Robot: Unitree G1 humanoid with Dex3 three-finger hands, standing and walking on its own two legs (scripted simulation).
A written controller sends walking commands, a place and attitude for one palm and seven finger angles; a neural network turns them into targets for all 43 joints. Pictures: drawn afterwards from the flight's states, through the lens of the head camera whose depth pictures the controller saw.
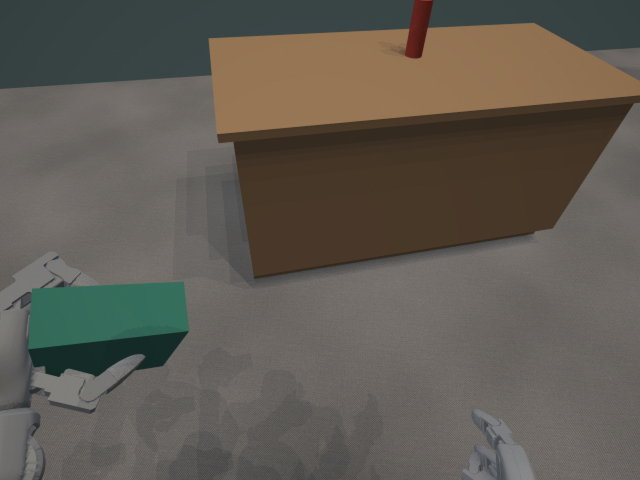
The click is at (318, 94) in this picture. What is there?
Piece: table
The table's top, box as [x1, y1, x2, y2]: [209, 23, 639, 142]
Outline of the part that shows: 639,81 534,23 428,28 422,56 420,58 409,58 404,55 408,29 209,38 218,142 639,102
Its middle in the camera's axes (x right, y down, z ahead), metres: +0.33 -0.59 +1.33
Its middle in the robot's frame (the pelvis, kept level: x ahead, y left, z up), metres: +1.40 -0.25 -0.06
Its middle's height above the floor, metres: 0.71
